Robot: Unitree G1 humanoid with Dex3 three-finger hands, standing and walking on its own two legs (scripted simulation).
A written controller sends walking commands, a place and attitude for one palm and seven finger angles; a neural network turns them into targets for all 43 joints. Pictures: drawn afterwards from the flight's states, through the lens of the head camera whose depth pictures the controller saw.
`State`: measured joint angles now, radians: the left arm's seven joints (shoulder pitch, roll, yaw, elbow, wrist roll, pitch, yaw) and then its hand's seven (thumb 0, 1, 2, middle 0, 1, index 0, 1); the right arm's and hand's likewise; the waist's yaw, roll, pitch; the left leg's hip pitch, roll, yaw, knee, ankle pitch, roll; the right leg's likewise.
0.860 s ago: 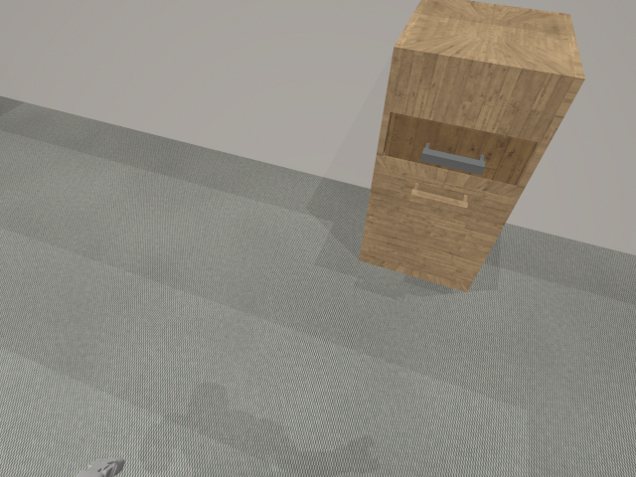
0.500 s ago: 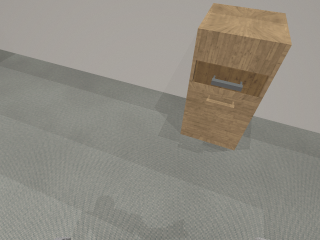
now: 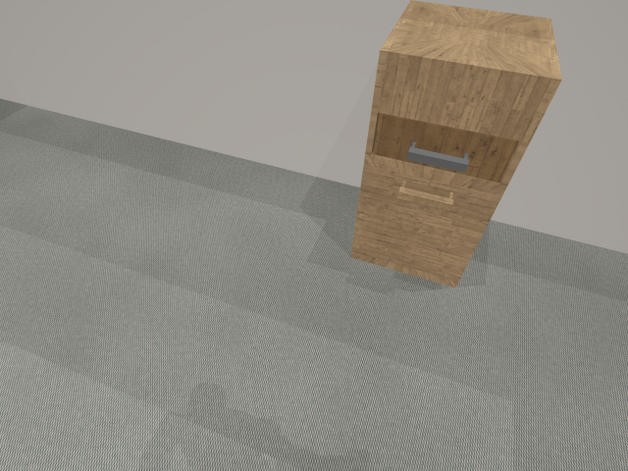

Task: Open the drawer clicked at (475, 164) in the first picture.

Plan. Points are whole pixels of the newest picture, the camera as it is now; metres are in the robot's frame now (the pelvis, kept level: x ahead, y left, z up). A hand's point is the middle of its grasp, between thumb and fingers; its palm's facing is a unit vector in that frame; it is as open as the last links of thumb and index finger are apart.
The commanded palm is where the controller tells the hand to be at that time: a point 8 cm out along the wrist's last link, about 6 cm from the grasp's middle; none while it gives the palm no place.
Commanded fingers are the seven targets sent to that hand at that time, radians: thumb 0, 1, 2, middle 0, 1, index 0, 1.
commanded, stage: stand and wait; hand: left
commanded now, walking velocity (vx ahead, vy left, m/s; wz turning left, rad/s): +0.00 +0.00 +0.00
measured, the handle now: (438, 155) +0.98 -0.31 -0.17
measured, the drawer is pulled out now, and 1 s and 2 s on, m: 0.00 0.00 0.00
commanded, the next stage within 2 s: look at it before walking up in 0.02 s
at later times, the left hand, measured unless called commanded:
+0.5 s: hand out of the picture +0.08 +0.24 -0.15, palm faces -0.02 -0.94 -0.33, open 7.4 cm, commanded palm none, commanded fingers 0.00 0.90 0.90 -0.20 -0.30 -0.20 -0.30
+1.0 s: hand out of the picture +0.07 +0.21 -0.18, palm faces -0.12 -0.96 -0.27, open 7.4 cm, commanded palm none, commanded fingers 0.00 0.90 0.90 -0.20 -0.30 -0.20 -0.30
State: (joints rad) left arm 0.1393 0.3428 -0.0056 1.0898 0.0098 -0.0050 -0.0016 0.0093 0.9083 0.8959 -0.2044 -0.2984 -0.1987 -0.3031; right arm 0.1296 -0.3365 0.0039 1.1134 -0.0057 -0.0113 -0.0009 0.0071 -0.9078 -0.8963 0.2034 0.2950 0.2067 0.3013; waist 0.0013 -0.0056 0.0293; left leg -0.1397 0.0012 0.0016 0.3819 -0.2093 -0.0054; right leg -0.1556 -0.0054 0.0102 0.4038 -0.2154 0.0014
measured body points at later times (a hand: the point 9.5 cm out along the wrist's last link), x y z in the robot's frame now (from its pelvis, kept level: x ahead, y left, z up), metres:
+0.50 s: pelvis +0.00 +0.00 +0.00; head +0.01 -0.01 +0.45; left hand +0.08 +0.29 -0.13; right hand +0.08 -0.30 -0.13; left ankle +0.00 +0.12 -0.74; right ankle +0.00 -0.12 -0.74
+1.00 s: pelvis -0.01 -0.01 -0.02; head +0.02 -0.01 +0.43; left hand +0.08 +0.26 -0.16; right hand +0.05 -0.28 -0.16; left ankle +0.00 +0.12 -0.74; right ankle +0.00 -0.12 -0.74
